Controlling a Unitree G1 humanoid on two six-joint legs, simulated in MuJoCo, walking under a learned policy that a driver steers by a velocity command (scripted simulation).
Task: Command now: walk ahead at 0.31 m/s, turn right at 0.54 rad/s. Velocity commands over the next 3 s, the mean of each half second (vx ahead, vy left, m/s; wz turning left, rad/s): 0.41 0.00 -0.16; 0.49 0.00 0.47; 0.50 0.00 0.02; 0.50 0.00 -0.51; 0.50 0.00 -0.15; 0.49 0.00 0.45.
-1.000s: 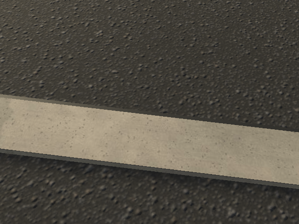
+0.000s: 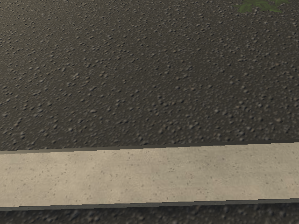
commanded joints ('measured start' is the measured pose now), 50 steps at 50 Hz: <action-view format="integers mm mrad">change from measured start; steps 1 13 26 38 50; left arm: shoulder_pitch -26 98 -87 -331 -485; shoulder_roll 178 190 144 135 156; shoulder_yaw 45 49 21 15 61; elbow -80 2 -89 -179 -129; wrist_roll -1 -17 17 3 11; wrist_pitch -27 -28 -96 -92 -26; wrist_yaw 24 20 -6 -14 11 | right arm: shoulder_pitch -87 -270 87 297 446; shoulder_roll -81 -53 -96 -112 -97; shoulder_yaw -24 11 5 6 -4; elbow -75 -101 -17 46 61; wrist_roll -7 21 4 46 24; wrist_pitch -43 -86 -48 -1 109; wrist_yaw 10 54 44 5 7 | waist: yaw -6 86 -38 -92 -276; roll -116 -153 27 -2 -260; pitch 9 72 16 -58 -57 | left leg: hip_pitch -171 -57 488 350 482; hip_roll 18 -10 159 110 56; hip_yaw -39 2 -374 -341 149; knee -95 -541 -866 -755 -20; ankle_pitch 183 256 186 317 -113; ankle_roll -20 -20 283 177 -49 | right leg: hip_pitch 124 205 -448 -54 -247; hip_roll -223 -253 -134 -16 -224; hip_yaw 352 299 43 -37 -144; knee -319 -264 581 46 -228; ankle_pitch -118 97 -16 131 -106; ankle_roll -127 -130 90 99 59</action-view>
